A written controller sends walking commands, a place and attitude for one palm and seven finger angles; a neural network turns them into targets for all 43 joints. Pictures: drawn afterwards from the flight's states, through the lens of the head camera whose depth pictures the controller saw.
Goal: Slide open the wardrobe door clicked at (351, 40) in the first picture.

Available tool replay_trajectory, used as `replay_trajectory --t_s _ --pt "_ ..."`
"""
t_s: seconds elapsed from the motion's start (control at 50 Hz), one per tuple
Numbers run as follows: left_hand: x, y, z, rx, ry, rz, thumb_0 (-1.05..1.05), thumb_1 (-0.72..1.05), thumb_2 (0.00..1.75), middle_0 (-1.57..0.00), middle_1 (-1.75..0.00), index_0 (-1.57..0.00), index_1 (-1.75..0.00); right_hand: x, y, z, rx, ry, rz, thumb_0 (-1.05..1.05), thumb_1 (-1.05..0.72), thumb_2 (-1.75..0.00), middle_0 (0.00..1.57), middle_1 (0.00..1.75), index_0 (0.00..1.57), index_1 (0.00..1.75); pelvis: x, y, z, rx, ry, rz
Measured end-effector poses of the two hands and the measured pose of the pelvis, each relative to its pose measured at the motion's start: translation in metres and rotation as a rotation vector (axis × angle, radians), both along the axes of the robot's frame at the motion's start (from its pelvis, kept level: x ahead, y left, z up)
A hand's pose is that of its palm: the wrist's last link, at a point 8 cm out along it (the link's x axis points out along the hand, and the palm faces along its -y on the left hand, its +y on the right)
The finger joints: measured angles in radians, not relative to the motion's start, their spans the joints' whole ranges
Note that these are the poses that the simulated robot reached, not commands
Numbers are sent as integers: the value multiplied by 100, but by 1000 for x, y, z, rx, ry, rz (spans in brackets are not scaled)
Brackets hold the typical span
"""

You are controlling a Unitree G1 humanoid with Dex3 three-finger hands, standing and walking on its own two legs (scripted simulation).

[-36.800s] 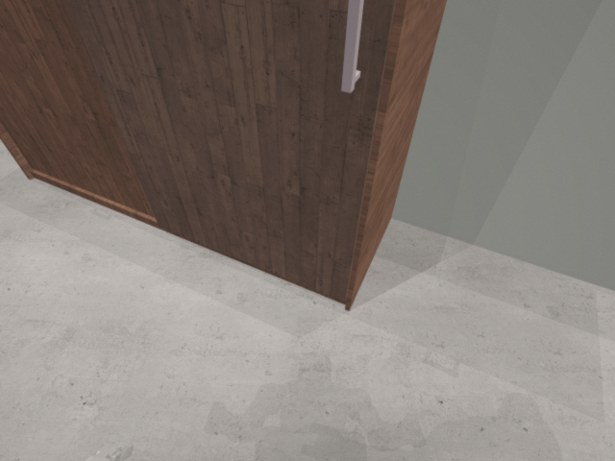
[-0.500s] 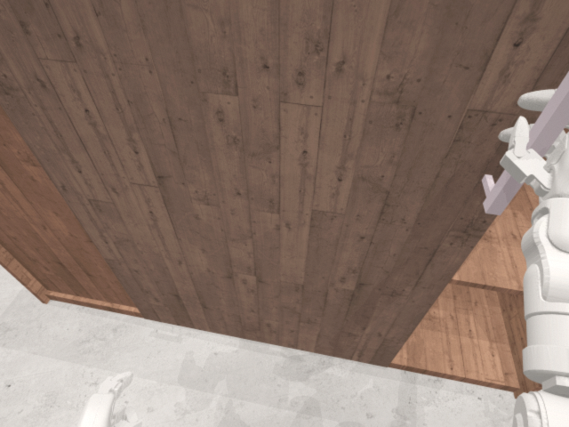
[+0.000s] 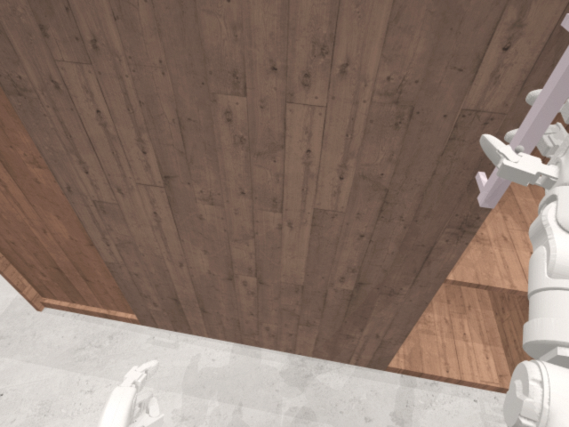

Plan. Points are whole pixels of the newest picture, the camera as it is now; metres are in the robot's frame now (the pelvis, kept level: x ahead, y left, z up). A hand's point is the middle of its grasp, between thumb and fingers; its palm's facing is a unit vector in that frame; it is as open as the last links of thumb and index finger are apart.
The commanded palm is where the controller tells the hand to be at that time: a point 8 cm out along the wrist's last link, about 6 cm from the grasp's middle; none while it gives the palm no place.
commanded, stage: loosen the grip on the handle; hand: right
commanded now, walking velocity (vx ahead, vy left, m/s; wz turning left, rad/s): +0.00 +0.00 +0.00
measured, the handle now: (524, 123) +0.45 -0.27 +0.25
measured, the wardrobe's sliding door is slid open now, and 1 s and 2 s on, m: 0.43 0.43 0.43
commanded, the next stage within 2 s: slip the hand off the handle in 0.34 s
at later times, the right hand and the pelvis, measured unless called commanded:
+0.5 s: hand (528, 147) +0.41 -0.27 +0.24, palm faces +0.37 +0.92 -0.12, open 14.6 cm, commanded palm +0.37 -0.31 +0.23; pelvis +0.03 +0.01 +0.00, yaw +1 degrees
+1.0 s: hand out of the picture +0.39 -0.33 +0.24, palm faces +0.39 +0.91 -0.14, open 14.7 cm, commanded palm +0.35 -0.37 +0.23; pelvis +0.02 +0.00 -0.01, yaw -1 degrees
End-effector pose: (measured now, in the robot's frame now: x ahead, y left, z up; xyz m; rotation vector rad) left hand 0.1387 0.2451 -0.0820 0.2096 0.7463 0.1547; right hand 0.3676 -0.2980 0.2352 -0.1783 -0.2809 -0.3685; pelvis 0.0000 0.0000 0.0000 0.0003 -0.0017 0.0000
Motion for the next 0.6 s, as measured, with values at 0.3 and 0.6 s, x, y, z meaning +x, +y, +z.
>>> replay_trajectory --t_s 0.3,0.6 --pt "-26 28 -15 54 141 61 1 90 90 -20 -30 -21 -30 4 -4 -1 -59 -66 26 0 50 -23 34 126 26 122 11 9 -4 3 29 5" --pt "20 6 -14 2 75 41 1 90 90 -21 -30 -21 -30 -3 -29 6 -30 -47 -27 -1 56 -20 31 119 26 116 28 6 -4 -5 48 12"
